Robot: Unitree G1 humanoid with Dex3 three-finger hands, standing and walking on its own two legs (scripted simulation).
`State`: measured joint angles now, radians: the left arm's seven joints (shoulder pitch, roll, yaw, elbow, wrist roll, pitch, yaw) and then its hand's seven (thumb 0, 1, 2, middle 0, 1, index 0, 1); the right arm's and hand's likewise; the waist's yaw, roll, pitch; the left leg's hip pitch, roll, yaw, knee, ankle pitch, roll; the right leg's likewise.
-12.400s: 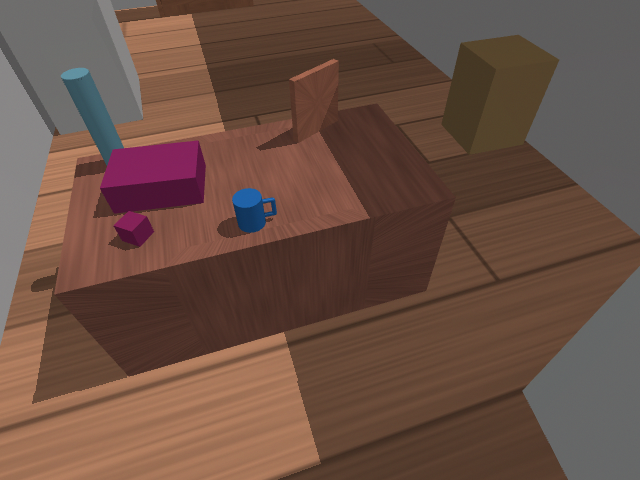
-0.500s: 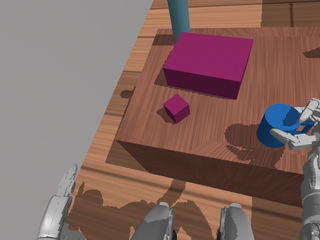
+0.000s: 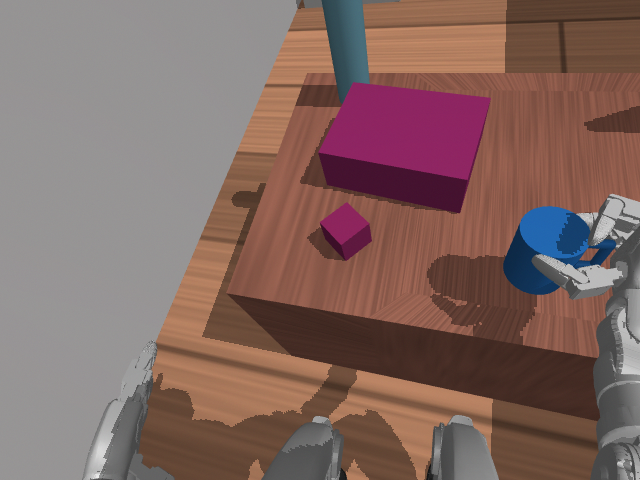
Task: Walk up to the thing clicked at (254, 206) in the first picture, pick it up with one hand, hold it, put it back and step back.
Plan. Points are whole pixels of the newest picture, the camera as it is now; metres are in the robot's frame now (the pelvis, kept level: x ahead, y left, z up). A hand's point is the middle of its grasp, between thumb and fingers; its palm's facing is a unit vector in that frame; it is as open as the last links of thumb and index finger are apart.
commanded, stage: lift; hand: right
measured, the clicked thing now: (557, 252) +0.44 -0.22 -0.06
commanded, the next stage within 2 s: hold in 1.28 s
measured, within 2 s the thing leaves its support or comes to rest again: neither
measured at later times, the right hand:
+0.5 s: hand (597, 223) +0.41 -0.22 +0.06, palm faces +0.27 +0.96 +0.00, open 7.4 cm
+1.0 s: hand (597, 233) +0.37 -0.19 +0.11, palm faces +0.26 +0.97 -0.01, open 7.3 cm
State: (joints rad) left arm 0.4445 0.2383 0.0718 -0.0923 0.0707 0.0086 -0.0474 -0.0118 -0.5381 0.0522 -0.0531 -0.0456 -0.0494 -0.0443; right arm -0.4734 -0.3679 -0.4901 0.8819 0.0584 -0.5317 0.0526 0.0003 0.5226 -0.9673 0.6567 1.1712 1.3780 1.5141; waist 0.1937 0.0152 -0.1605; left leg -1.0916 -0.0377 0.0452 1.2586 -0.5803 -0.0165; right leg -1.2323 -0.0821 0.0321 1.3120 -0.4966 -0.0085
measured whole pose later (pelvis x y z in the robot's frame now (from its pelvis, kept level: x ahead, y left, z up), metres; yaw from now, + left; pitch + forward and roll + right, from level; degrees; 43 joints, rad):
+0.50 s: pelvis +0.02 +0.00 +0.04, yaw -1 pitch +18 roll +3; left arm 0.44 0.23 0.09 0.01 0.05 0.04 -0.03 -0.01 -0.54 0.05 -0.06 -0.06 -0.06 -0.06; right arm -0.34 -0.25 -0.37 0.68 0.08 -0.46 -0.01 -0.01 0.52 -0.97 0.65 1.17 1.32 1.46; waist 0.13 0.01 -0.15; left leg -0.87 -0.02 0.02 1.09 -0.54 -0.02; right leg -0.99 -0.07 0.00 1.13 -0.46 -0.01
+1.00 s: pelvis +0.01 +0.01 +0.07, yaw -2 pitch +11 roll +1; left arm 0.39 0.21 0.08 0.15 0.01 0.05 0.02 -0.01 -0.53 0.05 -0.05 -0.05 -0.05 -0.05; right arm -0.19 -0.18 -0.26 0.48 0.11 -0.37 -0.04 -0.01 0.53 -0.98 0.66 1.17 1.35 1.49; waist 0.07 0.00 -0.09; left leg -0.66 0.00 0.00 0.95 -0.49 -0.01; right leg -0.76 -0.05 -0.02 0.96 -0.39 0.00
